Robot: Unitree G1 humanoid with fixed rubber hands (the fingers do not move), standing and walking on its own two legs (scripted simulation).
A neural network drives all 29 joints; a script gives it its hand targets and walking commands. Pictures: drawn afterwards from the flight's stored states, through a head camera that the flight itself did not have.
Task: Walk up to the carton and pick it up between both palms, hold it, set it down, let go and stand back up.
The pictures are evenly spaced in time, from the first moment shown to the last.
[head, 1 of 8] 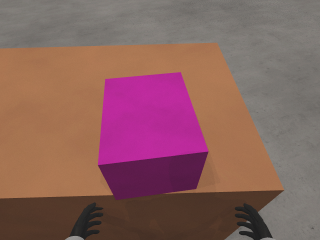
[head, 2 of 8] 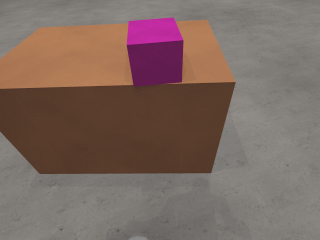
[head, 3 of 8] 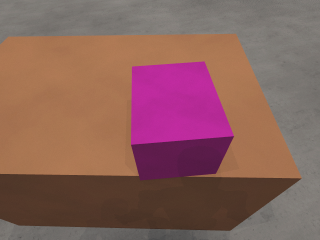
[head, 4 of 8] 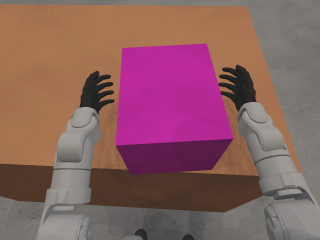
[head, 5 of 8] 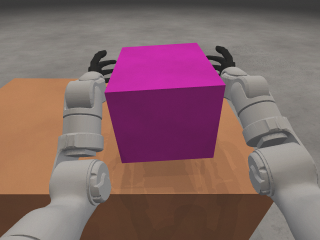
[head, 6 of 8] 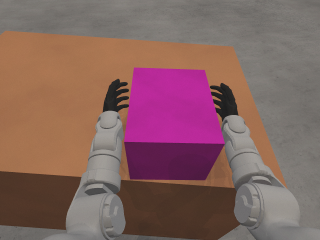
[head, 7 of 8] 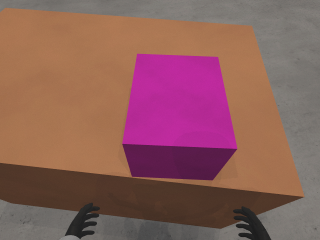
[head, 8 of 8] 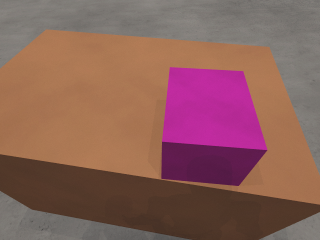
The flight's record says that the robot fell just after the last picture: no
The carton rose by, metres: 0.18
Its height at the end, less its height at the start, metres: +0.00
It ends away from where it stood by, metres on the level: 0.01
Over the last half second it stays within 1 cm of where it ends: yes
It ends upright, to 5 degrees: yes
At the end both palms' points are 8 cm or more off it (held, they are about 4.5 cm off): yes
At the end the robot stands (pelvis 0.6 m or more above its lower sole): yes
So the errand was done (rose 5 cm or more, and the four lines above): yes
